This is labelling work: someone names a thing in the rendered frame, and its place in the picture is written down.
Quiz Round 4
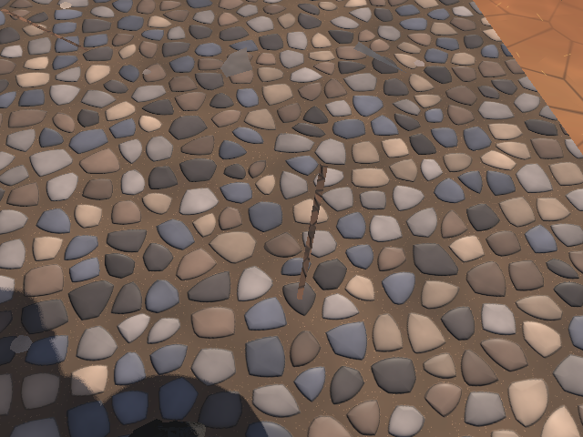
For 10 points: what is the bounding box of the left robot hand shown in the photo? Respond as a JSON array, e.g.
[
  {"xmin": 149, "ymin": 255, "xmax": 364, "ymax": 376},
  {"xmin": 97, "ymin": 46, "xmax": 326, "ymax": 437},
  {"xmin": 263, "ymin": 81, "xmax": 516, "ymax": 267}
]
[{"xmin": 128, "ymin": 419, "xmax": 206, "ymax": 437}]

